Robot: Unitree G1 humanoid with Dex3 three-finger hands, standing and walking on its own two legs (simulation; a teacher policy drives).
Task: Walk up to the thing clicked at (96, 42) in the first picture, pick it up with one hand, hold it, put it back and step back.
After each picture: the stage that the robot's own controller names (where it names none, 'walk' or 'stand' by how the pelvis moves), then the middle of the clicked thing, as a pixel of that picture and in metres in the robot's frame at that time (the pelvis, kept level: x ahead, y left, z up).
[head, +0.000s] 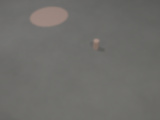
stand; (96, 44) +1.32 -0.11 -0.72
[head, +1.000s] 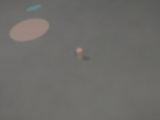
walk; (79, 53) +1.19 +0.17 -0.70
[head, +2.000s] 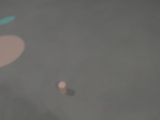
walk; (62, 88) +0.71 +0.26 -0.71
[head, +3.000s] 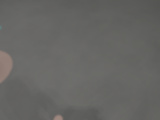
stand; out of the picture +0.40 +0.21 -0.69
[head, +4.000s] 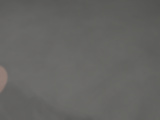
stand; out of the picture +0.35 +0.21 -0.72
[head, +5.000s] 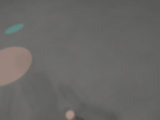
stand; (71, 117) +0.42 +0.21 -0.72
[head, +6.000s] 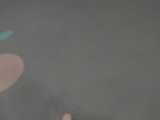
stand; out of the picture +0.42 +0.21 -0.70
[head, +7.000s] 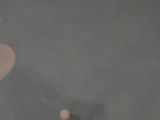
walk; (65, 116) +0.37 +0.18 -0.68
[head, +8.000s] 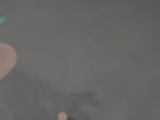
stand; (63, 118) +0.37 +0.18 -0.69
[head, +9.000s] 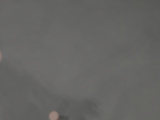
stand; (54, 117) +0.34 +0.19 -0.70
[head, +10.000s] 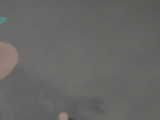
stand; (64, 119) +0.37 +0.17 -0.69
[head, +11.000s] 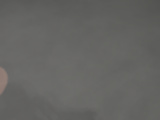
stand; out of the picture +0.32 +0.21 -0.71
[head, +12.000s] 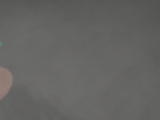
stand; out of the picture +0.33 +0.22 -0.72
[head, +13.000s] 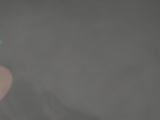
stand; out of the picture +0.30 +0.23 -0.72
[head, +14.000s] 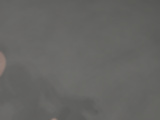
go down; out of the picture +0.33 +0.23 -0.70
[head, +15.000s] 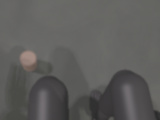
go down; (29, 61) +0.43 +0.20 -0.30
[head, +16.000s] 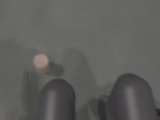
close in; (42, 64) +0.43 +0.18 -0.31
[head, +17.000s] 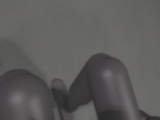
close in; out of the picture +0.44 +0.23 -0.23
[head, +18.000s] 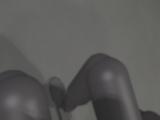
close; out of the picture +0.42 +0.24 -0.23
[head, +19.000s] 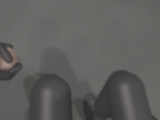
lift; (6, 63) +0.37 +0.26 -0.13
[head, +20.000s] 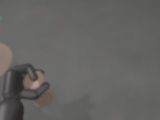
hold; (38, 89) +0.32 +0.17 +0.01
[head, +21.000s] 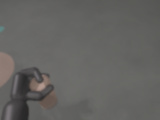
hold; (44, 92) +0.32 +0.16 -0.01
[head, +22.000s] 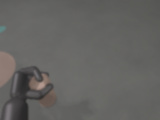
hold; (44, 91) +0.32 +0.17 -0.01
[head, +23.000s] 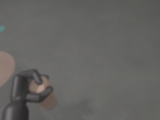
crouch; (44, 94) +0.32 +0.17 -0.02
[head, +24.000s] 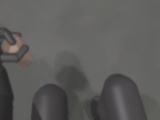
lower; (18, 52) +0.44 +0.20 -0.11
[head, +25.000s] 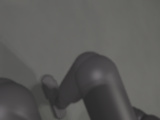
lower; out of the picture +0.45 +0.24 -0.24
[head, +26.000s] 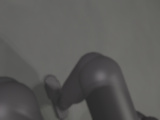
lower; out of the picture +0.45 +0.25 -0.24
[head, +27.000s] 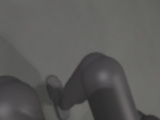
lower; out of the picture +0.44 +0.25 -0.24
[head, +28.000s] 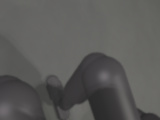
lower; out of the picture +0.44 +0.25 -0.24
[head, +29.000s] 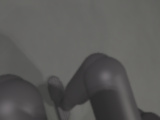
loosen; out of the picture +0.44 +0.25 -0.24
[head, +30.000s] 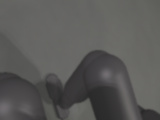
withdraw; out of the picture +0.43 +0.23 -0.24
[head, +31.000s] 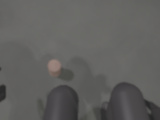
walk; (54, 68) +0.45 +0.16 -0.37
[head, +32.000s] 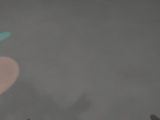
stand; out of the picture +0.35 +0.16 -0.66
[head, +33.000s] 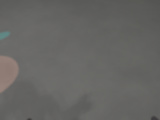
stand; out of the picture +0.36 +0.17 -0.67
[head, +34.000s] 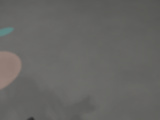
stand; out of the picture +0.36 +0.17 -0.67
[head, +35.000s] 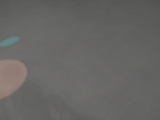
stand; out of the picture +0.37 +0.18 -0.72
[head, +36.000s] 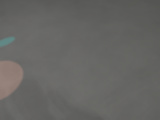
stand; out of the picture +0.34 +0.19 -0.73
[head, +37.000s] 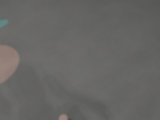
walk; out of the picture +0.36 +0.19 -0.72
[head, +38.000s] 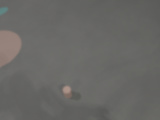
walk; (67, 92) +0.55 +0.19 -0.71
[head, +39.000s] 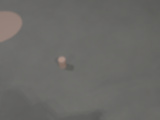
walk; (62, 62) +0.84 +0.22 -0.70
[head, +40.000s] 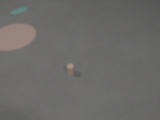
stand; (70, 69) +0.95 +0.16 -0.72
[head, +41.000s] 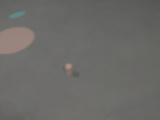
stand; (69, 69) +0.98 +0.19 -0.73
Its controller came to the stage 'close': yes
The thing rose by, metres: 0.71
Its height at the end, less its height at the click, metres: +0.00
